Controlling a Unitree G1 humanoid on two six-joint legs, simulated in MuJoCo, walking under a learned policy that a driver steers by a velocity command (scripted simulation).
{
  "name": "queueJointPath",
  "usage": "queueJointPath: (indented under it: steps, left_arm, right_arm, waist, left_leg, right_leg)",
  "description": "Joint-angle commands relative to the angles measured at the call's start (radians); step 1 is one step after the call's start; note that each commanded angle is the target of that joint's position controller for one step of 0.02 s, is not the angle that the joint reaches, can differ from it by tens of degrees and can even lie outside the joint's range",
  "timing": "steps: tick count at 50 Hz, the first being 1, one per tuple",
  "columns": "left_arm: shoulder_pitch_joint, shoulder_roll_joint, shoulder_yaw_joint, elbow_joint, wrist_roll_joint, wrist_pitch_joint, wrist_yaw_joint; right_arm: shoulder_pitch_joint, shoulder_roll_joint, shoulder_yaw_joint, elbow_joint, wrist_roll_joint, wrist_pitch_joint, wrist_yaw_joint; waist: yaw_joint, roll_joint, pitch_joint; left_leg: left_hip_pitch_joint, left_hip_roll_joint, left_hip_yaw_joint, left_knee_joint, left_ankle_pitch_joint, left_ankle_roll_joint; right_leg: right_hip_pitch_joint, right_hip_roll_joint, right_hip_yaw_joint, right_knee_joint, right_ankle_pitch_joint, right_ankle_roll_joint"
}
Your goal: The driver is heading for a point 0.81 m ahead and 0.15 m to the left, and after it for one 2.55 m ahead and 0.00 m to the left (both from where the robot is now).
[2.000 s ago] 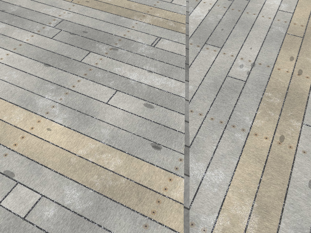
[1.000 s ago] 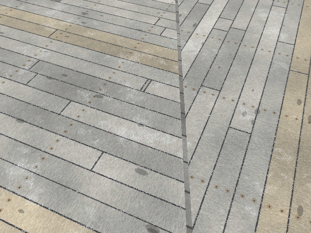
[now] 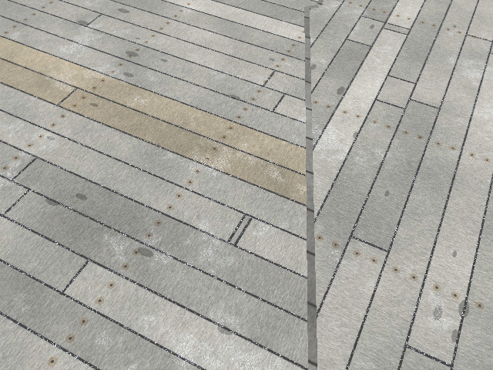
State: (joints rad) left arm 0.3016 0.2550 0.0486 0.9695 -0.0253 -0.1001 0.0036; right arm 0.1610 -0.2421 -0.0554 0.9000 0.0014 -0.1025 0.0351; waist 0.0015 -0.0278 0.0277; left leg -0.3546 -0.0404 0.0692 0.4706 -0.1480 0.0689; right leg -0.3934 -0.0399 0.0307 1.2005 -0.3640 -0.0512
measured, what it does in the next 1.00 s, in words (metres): walks ahead, turning left: right foot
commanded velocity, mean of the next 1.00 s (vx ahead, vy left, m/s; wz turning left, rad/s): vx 0.50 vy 0.00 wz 0.25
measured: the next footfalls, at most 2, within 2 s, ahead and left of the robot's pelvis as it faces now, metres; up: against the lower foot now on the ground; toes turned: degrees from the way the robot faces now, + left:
right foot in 0.44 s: +0.42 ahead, -0.16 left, +0.00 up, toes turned -2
left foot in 1.02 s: +0.66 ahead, +0.13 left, +0.00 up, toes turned +22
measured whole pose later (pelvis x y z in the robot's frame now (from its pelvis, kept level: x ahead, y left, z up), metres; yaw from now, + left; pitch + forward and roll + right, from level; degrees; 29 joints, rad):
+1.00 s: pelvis +0.53 -0.01 -0.01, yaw +17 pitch +2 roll -2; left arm 0.32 0.25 0.08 0.97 -0.02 -0.06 0.03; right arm 0.05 -0.23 -0.07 0.79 0.03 -0.03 0.06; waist 0.05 0.01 0.04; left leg -0.55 0.04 0.08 0.63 -0.13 0.12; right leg 0.11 -0.06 -0.32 0.36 -0.45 0.05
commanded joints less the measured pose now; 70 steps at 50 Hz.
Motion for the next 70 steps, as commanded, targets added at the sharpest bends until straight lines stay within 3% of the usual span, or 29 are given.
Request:
queueJointPath:
  steps: [1, 6, 11, 16, 19, 21, 22, 23, 24, 25, 26, 28, 30, 34, 39, 45, 48, 50, 51, 52, 53, 54, 55, 56, 57, 59, 62, 66, 70]
  left_arm:
    - [0.039, 0.063, 0.026, -0.059, 0.008, 0.002, 0.009]
    - [-0.099, 0.054, 0.032, -0.106, 0.021, 0.026, 0.014]
    - [-0.263, 0.036, 0.024, -0.149, 0.016, 0.016, 0.0]
    - [-0.399, 0.033, 0.012, -0.199, 0.005, 0.005, -0.027]
    - [-0.403, 0.054, 0.016, -0.218, 0.003, -0.007, -0.043]
    - [-0.252, 0.103, 0.041, -0.183, 0.006, -0.015, -0.04]
    - [-0.068, 0.158, 0.068, -0.129, 0.011, -0.017, -0.031]
    - [0.128, 0.247, 0.089, -0.098, 0.028, -0.014, -0.017]
    - [0.144, 0.27, 0.088, -0.081, 0.032, -0.01, -0.025]
    - [0.111, 0.163, 0.062, -0.094, 0.027, -0.011, -0.023]
    - [0.023, 0.12, 0.048, -0.109, 0.022, -0.014, -0.019]
    - [-0.098, 0.069, 0.031, -0.118, 0.029, -0.019, -0.023]
    - [-0.119, 0.053, 0.03, -0.102, 0.04, -0.025, -0.024]
    - [-0.093, 0.09, 0.043, -0.074, 0.045, -0.029, -0.005]
    - [-0.057, 0.115, 0.048, -0.061, 0.042, -0.016, 0.017]
    - [0.036, 0.15, 0.063, -0.031, 0.02, 0.017, 0.025]
    - [-0.001, 0.192, 0.074, -0.046, 0.007, 0.034, 0.029]
    - [-0.048, 0.214, 0.077, -0.061, -0.003, 0.047, 0.031]
    - [-0.051, 0.203, 0.071, -0.077, 0.008, 0.042, 0.032]
    - [0.017, 0.043, 0.025, -0.139, 0.04, 0.01, 0.018]
    - [-0.041, 0.091, 0.024, -0.162, -0.001, -0.044, -0.002]
    - [-0.148, 0.13, 0.034, -0.191, -0.038, -0.066, -0.011]
    - [-0.154, 0.119, 0.032, -0.19, -0.028, -0.072, -0.008]
    - [-0.16, 0.129, 0.041, -0.173, 0.008, -0.063, 0.004]
    - [-0.14, 0.139, 0.049, -0.172, 0.022, -0.051, 0.006]
    - [-0.082, 0.127, 0.051, -0.152, 0.021, -0.02, 0.0]
    - [-0.156, 0.088, 0.037, -0.165, 0.027, 0.005, 0.002]
    - [-0.252, 0.076, 0.027, -0.185, 0.014, 0.006, -0.009]
    - [-0.341, 0.072, 0.017, -0.214, 0.001, 0.002, -0.027]
  right_arm:
    - [0.04, -0.083, -0.013, -0.02, -0.012, -0.016, 0.004]
    - [0.124, -0.136, -0.023, 0.019, -0.005, -0.013, -0.023]
    - [0.197, -0.137, -0.02, 0.046, 0.006, -0.001, -0.038]
    - [0.279, -0.145, -0.024, 0.09, 0.011, 0.018, -0.041]
    - [0.279, -0.158, -0.032, 0.101, 0.017, 0.03, -0.047]
    - [0.231, -0.172, -0.036, 0.09, 0.021, 0.037, -0.048]
    - [0.209, -0.15, -0.026, 0.076, 0.016, 0.038, -0.046]
    - [0.211, -0.108, -0.008, 0.043, -0.006, 0.035, -0.045]
    - [0.347, 0.021, 0.024, 0.052, 0.016, 0.014, -0.038]
    - [0.277, -0.11, -0.008, 0.065, 0.043, 0.001, -0.038]
    - [0.193, -0.148, -0.021, 0.037, 0.055, -0.004, -0.04]
    - [0.145, -0.117, -0.031, 0.033, 0.037, 0.01, -0.053]
    - [0.192, -0.064, -0.032, 0.04, 0.038, 0.037, -0.049]
    - [0.121, -0.056, -0.042, 0.002, 0.031, 0.068, -0.05]
    - [-0.013, -0.047, -0.038, -0.051, 0.02, 0.06, -0.024]
    - [-0.189, -0.029, -0.021, -0.149, 0.021, 0.06, 0.015]
    - [-0.144, -0.071, -0.039, -0.174, 0.025, 0.064, 0.026]
    - [0.083, -0.149, -0.083, -0.13, 0.031, 0.066, 0.02]
    - [0.248, -0.234, -0.122, -0.087, 0.03, 0.072, -0.001]
    - [0.215, -0.351, -0.141, -0.106, 0.036, 0.072, -0.014]
    - [0.255, -0.287, -0.11, -0.126, 0.012, 0.059, -0.01]
    - [0.24, -0.211, -0.09, -0.12, 0.001, 0.046, -0.009]
    - [0.169, -0.169, -0.078, -0.127, 0.01, 0.033, -0.006]
    - [0.095, -0.122, -0.062, -0.144, 0.015, 0.029, -0.006]
    - [0.062, -0.113, -0.057, -0.159, 0.01, 0.024, -0.008]
    - [0.043, -0.111, -0.051, -0.162, 0.004, 0.021, -0.017]
    - [0.104, -0.143, -0.054, -0.133, 0.003, 0.012, -0.034]
    - [0.14, -0.146, -0.047, -0.107, -0.002, 0.008, -0.041]
    - [0.173, -0.156, -0.045, -0.072, -0.005, 0.004, -0.041]
  waist:
    - [0.02, 0.105, -0.083]
    - [0.003, 0.078, -0.012]
    - [-0.049, 0.077, 0.022]
    - [-0.092, 0.082, 0.064]
    - [-0.066, 0.102, 0.057]
    - [0.029, 0.124, -0.028]
    - [0.109, 0.105, -0.144]
    - [0.162, -0.036, -0.317]
    - [0.086, -0.295, -0.444]
    - [0.116, -0.162, -0.359]
    - [0.099, -0.118, -0.216]
    - [0.037, -0.027, -0.086]
    - [-0.007, -0.069, -0.059]
    - [-0.017, -0.032, 0.002]
    - [0.014, -0.016, 0.037]
    - [0.067, -0.007, 0.088]
    - [0.007, -0.058, 0.022]
    - [-0.13, -0.065, -0.104]
    - [-0.2, 0.013, -0.191]
    - [-0.078, 0.313, -0.261]
    - [-0.116, 0.198, -0.405]
    - [-0.133, 0.136, -0.285]
    - [-0.08, 0.051, -0.177]
    - [-0.043, 0.008, -0.132]
    - [-0.01, 0.042, -0.101]
    - [0.027, 0.041, -0.098]
    - [0.001, 0.049, -0.048]
    - [-0.047, 0.08, -0.016]
    - [-0.088, 0.085, 0.034]
  left_leg:
    - [0.207, 0.28, -0.324, -0.285, 0.141, 0.172]
    - [0.204, 0.263, -0.23, -0.351, 0.209, 0.172]
    - [0.252, 0.226, -0.153, -0.367, 0.176, 0.129]
    - [0.394, 0.272, -0.147, -0.317, 0.189, 0.128]
    - [0.448, 0.307, -0.166, -0.244, 0.298, 0.111]
    - [0.415, 0.277, -0.155, -0.09, 0.564, 0.085]
    - [0.31, 0.218, -0.122, 0.107, 0.579, 0.055]
    - [0.073, 0.132, -0.071, 0.447, 0.227, 0.015]
    - [-0.27, -0.019, -0.121, 0.734, -0.427, -0.026]
    - [-0.356, 0.039, -0.225, 0.842, -0.42, -0.015]
    - [-0.398, 0.086, -0.199, 0.846, -0.321, -0.003]
    - [-0.311, 0.159, -0.178, 0.761, -0.175, -0.008]
    - [-0.227, 0.189, -0.181, 0.719, -0.124, -0.011]
    - [-0.327, 0.191, -0.195, 0.63, 0.003, -0.024]
    - [-0.358, 0.17, -0.14, 0.378, 0.198, -0.033]
    - [-0.407, 0.147, -0.038, 0.213, 0.119, 0.001]
    - [-0.24, 0.064, 0.048, 0.194, -0.024, 0.05]
    - [0.076, -0.022, 0.082, 0.118, -0.016, 0.108]
    - [0.38, 0.031, -0.065, 0.064, 0.001, 0.158]
    - [0.723, 0.312, -0.651, -0.037, -0.072, 0.354]
    - [0.787, 0.392, -0.923, -0.192, -0.178, 0.401]
    - [0.722, 0.356, -0.762, -0.193, -0.118, 0.333]
    - [0.56, 0.309, -0.615, -0.184, -0.016, 0.286]
    - [0.425, 0.263, -0.507, -0.196, 0.066, 0.243]
    - [0.31, 0.242, -0.453, -0.2, 0.221, 0.242]
    - [0.223, 0.237, -0.39, -0.241, 0.255, 0.237]
    - [0.189, 0.218, -0.275, -0.283, 0.361, 0.214]
    - [0.222, 0.183, -0.167, -0.316, 0.278, 0.143]
    - [0.315, 0.22, -0.124, -0.338, 0.214, 0.119]
  right_leg:
    - [-0.186, -0.109, 0.052, -0.024, 0.087, -0.005]
    - [-0.316, -0.122, 0.029, -0.236, 0.268, 0.034]
    - [-0.308, -0.086, -0.006, -0.502, 0.467, 0.038]
    - [-0.332, -0.054, -0.028, -0.638, 0.419, 0.026]
    - [-0.267, -0.032, -0.033, -0.69, 0.32, -0.007]
    - [-0.018, 0.027, -0.072, -0.732, 0.293, -0.039]
    - [0.254, 0.014, -0.056, -0.717, 0.327, -0.071]
    - [0.585, -0.21, 0.189, -0.695, 0.331, -0.135]
    - [0.844, -0.407, 0.626, -0.834, 0.15, -0.266]
    - [0.758, -0.369, 0.602, -0.88, 0.059, -0.219]
    - [0.613, -0.341, 0.436, -0.902, 0.099, -0.168]
    - [0.359, -0.267, 0.233, -0.984, 0.208, -0.128]
    - [0.256, -0.236, 0.121, -1.037, 0.265, -0.123]
    - [0.238, -0.228, -0.022, -1.077, 0.388, -0.129]
    - [0.296, -0.209, -0.152, -1.092, 0.425, -0.102]
    - [0.486, -0.266, -0.23, -1.021, 0.543, -0.091]
    - [0.518, -0.269, -0.273, -0.859, 0.971, -0.062]
    - [0.45, -0.231, -0.303, -0.539, 1.12, -0.023]
    - [0.226, -0.187, -0.302, -0.247, 0.851, 0.028]
    - [-0.257, 0.04, -0.241, 0.174, -0.095, 0.102]
    - [-0.38, 0.072, 0.04, 0.283, -0.212, 0.075]
    - [-0.455, 0.018, 0.059, 0.263, -0.14, 0.04]
    - [-0.429, -0.034, 0.06, 0.145, -0.054, 0.025]
    - [-0.35, -0.072, 0.053, 0.052, -0.006, 0.024]
    - [-0.267, -0.087, 0.055, 0.006, 0.015, 0.031]
    - [-0.203, -0.11, 0.039, -0.08, 0.054, 0.057]
    - [-0.255, -0.116, 0.007, -0.222, 0.198, 0.083]
    - [-0.266, -0.095, -0.01, -0.451, 0.462, 0.06]
    - [-0.289, -0.061, -0.021, -0.585, 0.533, 0.032]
